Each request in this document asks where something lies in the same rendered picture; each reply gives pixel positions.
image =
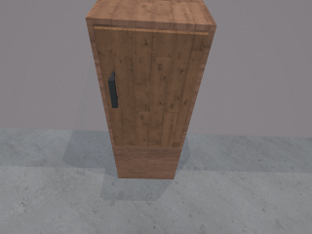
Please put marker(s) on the handle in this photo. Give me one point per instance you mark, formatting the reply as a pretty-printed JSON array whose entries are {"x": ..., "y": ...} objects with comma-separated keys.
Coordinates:
[{"x": 112, "y": 90}]

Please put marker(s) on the cupboard door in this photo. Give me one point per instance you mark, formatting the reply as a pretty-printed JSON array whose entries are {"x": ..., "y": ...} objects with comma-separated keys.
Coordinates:
[{"x": 156, "y": 72}]

